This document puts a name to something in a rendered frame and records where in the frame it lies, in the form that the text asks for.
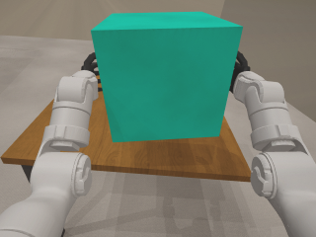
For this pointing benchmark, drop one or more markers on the robot left upper arm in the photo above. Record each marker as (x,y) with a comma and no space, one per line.
(59,178)

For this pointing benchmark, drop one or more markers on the robot right forearm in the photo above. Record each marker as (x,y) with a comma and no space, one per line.
(272,128)

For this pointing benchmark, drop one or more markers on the robot right upper arm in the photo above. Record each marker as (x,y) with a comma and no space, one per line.
(287,179)

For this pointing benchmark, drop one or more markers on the table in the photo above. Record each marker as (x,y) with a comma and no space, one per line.
(213,158)

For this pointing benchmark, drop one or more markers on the robot left forearm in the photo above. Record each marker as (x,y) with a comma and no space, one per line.
(70,116)

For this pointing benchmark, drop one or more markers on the carton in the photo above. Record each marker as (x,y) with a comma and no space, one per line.
(165,75)

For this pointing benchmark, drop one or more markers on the robot left hand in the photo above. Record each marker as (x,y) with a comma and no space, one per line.
(89,65)

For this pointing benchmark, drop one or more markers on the robot right hand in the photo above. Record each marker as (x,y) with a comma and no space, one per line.
(242,66)

